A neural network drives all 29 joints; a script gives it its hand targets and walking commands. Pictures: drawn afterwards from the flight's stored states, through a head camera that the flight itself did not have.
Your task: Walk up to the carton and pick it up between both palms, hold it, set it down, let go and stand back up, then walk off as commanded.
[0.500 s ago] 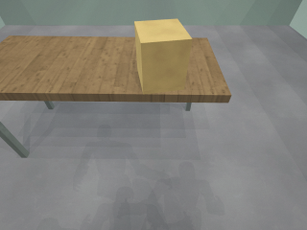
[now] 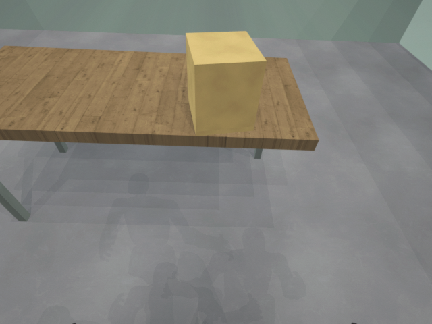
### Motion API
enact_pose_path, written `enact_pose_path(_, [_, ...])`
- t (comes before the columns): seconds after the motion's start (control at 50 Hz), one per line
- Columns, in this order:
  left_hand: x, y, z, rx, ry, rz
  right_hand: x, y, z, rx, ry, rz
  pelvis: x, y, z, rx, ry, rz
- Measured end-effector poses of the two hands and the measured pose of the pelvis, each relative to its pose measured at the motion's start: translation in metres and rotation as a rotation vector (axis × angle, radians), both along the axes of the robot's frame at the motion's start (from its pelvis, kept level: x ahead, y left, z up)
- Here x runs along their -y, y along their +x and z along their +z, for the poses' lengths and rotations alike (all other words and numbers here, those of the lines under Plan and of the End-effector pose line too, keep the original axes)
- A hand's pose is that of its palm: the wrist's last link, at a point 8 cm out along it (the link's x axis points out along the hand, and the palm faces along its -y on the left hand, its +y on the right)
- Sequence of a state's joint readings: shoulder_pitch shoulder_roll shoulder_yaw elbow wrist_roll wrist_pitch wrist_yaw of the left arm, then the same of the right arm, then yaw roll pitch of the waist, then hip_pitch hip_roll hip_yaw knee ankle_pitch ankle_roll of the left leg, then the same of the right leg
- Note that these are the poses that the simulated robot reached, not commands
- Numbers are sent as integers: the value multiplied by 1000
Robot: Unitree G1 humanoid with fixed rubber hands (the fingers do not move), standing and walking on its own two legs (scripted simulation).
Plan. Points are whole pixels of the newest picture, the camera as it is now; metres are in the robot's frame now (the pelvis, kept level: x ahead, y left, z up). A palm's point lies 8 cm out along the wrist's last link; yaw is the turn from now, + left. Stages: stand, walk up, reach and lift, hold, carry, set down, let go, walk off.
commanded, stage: stand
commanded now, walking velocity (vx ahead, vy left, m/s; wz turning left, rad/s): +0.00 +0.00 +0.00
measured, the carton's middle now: (220, 84) +0.83 +0.07 +0.02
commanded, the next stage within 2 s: none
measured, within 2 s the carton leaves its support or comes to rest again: neither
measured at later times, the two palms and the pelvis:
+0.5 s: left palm out of the picture +0.04 +0.29 -0.09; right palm out of the picture +0.09 -0.29 -0.10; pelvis -0.03 -0.01 +0.01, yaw +0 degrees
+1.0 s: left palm out of the picture +0.04 +0.29 -0.10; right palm out of the picture +0.09 -0.29 -0.10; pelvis -0.02 -0.01 +0.01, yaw +0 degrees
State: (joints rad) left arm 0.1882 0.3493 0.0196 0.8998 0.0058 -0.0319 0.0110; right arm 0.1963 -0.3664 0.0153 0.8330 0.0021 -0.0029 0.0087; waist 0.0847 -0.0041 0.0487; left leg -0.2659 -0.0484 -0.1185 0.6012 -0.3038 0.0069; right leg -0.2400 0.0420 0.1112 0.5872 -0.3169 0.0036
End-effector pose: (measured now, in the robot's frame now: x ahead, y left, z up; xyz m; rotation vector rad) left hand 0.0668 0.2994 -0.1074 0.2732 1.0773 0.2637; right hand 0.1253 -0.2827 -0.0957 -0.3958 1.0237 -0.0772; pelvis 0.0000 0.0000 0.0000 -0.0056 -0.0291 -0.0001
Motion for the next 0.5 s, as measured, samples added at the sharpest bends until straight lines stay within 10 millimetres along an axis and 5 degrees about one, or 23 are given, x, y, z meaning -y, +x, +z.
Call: enact_pose_path(0.5, [6, -29, 15, -20, 2, 3, 7, -37, -3, -35, 24, -13, 9, -27, 10, 8, 8, -4])
